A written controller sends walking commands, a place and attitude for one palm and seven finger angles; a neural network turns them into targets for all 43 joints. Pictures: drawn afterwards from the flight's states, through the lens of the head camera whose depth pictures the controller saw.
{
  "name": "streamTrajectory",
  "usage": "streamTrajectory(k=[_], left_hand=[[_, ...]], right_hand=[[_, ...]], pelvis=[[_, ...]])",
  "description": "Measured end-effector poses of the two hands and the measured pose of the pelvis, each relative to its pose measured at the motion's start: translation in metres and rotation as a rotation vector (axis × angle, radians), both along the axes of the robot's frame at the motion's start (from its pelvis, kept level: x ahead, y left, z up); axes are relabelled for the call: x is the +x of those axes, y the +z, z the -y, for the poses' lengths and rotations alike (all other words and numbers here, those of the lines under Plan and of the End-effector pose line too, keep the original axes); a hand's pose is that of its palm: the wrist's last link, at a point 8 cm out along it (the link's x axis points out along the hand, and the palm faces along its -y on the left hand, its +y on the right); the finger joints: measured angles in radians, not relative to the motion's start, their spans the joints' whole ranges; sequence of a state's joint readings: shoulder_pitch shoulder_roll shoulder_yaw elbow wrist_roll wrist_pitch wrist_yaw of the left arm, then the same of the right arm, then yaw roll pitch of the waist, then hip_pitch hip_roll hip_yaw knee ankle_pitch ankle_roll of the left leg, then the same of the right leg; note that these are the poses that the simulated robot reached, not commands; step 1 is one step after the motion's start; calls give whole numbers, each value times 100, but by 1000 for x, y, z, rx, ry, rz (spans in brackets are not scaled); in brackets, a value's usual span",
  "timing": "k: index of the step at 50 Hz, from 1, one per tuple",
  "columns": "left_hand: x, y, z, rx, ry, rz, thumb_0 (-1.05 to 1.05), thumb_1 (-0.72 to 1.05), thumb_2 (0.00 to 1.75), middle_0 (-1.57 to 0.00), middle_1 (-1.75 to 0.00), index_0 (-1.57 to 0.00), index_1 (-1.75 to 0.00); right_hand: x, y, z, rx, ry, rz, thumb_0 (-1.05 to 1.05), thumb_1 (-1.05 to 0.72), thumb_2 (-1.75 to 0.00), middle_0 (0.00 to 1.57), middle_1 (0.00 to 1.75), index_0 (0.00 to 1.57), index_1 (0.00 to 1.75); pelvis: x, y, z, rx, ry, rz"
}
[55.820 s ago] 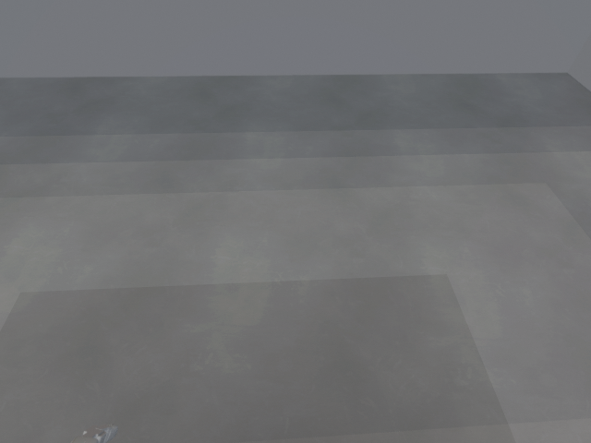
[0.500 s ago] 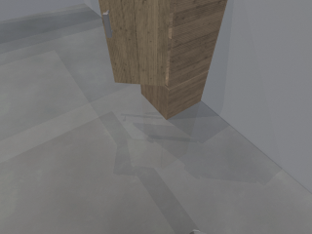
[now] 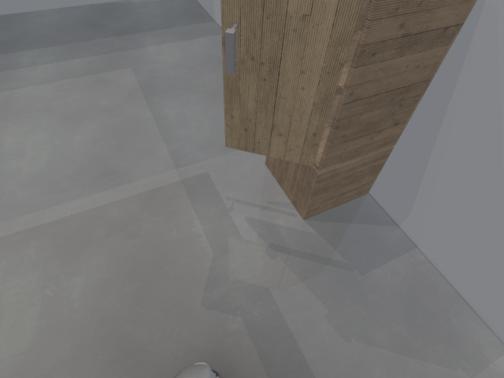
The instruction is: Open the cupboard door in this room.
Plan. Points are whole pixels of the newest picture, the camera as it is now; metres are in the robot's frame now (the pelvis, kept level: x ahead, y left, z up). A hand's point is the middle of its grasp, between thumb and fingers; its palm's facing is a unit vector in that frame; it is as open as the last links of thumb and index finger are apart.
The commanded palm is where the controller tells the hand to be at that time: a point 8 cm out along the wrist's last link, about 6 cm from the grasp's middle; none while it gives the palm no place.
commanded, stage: take the last steps up to it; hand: left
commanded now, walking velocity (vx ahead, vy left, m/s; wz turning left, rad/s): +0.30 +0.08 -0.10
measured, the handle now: (232, 49) +0.93 +0.16 +0.04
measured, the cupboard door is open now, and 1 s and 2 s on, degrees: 49 49 49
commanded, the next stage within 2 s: come to a stop and stand still in 0.66 s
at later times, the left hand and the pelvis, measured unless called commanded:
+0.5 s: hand (178, 265) +0.34 +0.19 -0.15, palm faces -0.09 -0.98 -0.20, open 7.3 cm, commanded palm none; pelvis +0.19 +0.03 +0.00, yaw -4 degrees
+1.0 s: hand (151, 271) +0.33 +0.26 -0.18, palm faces -0.03 -0.98 -0.18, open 7.3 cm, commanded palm none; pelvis +0.33 +0.07 +0.00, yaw -5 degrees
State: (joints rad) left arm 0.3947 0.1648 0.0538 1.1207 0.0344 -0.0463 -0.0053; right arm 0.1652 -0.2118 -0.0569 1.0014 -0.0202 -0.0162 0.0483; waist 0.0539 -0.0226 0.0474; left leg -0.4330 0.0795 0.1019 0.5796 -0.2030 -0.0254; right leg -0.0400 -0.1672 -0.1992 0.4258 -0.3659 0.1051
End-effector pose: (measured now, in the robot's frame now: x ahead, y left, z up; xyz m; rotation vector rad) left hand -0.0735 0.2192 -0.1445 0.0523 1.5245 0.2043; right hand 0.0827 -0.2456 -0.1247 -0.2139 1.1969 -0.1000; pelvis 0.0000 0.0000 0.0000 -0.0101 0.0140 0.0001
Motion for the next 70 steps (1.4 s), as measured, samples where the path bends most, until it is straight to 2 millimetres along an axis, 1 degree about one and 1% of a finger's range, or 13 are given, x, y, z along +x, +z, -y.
streamTrajectory(k=[2, 5, 12, 19, 25, 30, 37, 42, 48, 53, 60, 64, 70], left_hand=[[7, -11, -15, -12, 3, -47, 1, 92, 90, -20, -30, -20, -30], [43, -12, -35, -3, -23, -46, 1, 92, 90, -20, -30, -20, -30], [185, 9, -60, 27, -114, 183, 1, 92, 90, -19, -30, -20, -30], [320, 26, -49, 33, -209, 375, 1, 92, 90, -19, -30, -20, -30], [406, 24, -25, 41, -279, 458, 1, 91, 90, -19, -30, -20, -30], [410, 23, -18, 30, -242, 409, 0, 91, 90, -19, -30, -20, -30], [389, 19, -52, 58, -159, 247, -1, 96, 90, -20, -30, -21, -30], [379, -3, -75, 29, -113, 118, 0, 94, 90, -20, -30, -20, -30], [393, -12, -87, 17, -123, 24, 1, 92, 90, -19, -30, -20, -30], [425, -4, -90, 29, -155, 78, 1, 92, 90, -19, -30, -20, -30], [467, 12, -78, 76, -197, 237, 1, 91, 90, -19, -30, -20, -30], [470, 12, -64, 109, -220, 290, 1, 91, 90, -19, -30, -20, -30], [460, 13, -38, 59, -229, 257, 1, 91, 90, -19, -30, -20, -30]], right_hand=[[29, -5, -15, -18, 11, 56, 1, -91, -90, 19, 30, 19, 30], [49, -2, -37, -17, -3, 75, 1, -91, -90, 19, 30, 19, 30], [47, 5, -56, -10, -103, 9, -1, -95, -90, 20, 30, 20, 30], [23, -7, -65, 34, -180, -174, 0, -93, -90, 20, 30, 20, 30], [17, -25, -68, 87, -248, -325, 1, -91, -90, 20, 30, 20, 30], [64, -19, -60, 83, -251, -331, 1, -91, -90, 20, 30, 20, 30], [183, -5, -55, 43, -185, -159, 1, -92, -90, 19, 30, 19, 30], [263, -5, -61, -17, -121, -40, 1, -93, -90, 19, 30, 19, 30], [319, 1, -83, -47, -103, 18, 1, -92, -90, 19, 30, 20, 30], [322, 4, -85, -36, -129, 24, 1, -91, -90, 20, 30, 20, 30], [287, -5, -57, -21, -172, -27, 1, -90, -90, 20, 30, 20, 30], [261, -20, -34, 0, -208, -68, 1, -90, -90, 20, 30, 20, 30], [229, -11, -23, -8, -243, -140, 1, -91, -90, 20, 30, 20, 30]], pelvis=[[16, -10, -15, -6, -1, 1], [35, -8, -27, 3, -21, 2], [84, 10, -45, 24, -50, -4], [137, 11, -46, 42, -64, 4], [190, -4, -30, 37, -76, 10], [223, 4, -26, 15, -73, 16], [271, 13, -37, 5, -59, -2], [312, 0, -61, -24, -67, 10], [333, -1, -74, -3, -87, 11], [327, 5, -73, -17, -107, 1], [315, 4, -55, -20, -103, 4], [310, -5, -37, 12, -99, 8], [313, 4, -30, 5, -93, 6]])
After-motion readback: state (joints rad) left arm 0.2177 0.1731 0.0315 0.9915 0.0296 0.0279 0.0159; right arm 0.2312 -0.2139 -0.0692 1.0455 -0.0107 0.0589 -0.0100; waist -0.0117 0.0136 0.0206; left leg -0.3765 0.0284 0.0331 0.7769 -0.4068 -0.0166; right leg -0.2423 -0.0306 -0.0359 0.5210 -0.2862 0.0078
